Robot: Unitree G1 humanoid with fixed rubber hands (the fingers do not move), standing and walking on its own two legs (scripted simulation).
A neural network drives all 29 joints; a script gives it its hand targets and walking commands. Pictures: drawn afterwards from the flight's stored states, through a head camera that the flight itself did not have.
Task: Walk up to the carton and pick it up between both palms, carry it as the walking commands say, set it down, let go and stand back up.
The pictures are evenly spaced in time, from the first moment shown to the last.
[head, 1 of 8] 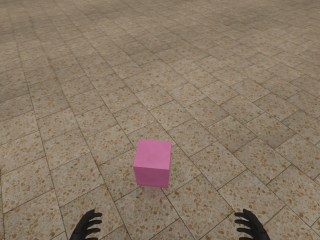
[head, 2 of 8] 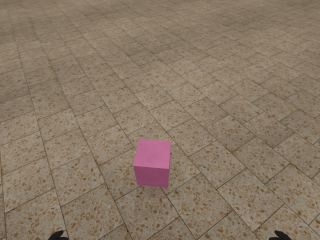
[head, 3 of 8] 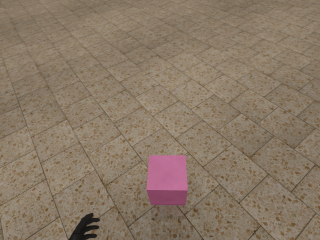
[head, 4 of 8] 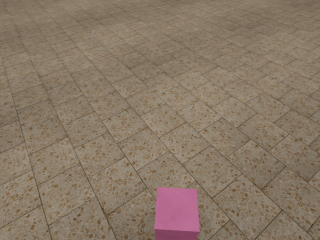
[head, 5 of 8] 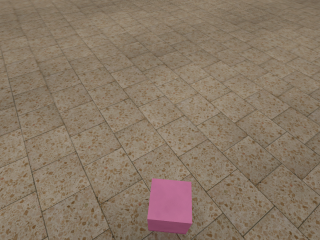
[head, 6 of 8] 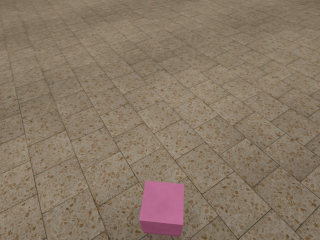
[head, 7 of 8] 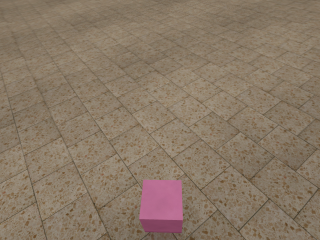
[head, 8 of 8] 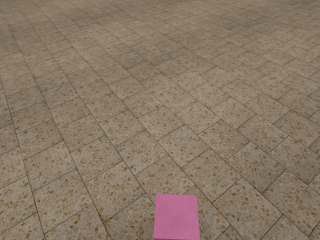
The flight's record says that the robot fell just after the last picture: no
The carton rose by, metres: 0.00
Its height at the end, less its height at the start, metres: +0.00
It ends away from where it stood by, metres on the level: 0.00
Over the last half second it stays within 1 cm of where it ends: yes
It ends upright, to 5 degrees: yes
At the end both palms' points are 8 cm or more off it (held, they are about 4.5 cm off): yes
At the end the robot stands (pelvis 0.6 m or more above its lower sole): yes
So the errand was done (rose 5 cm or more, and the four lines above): no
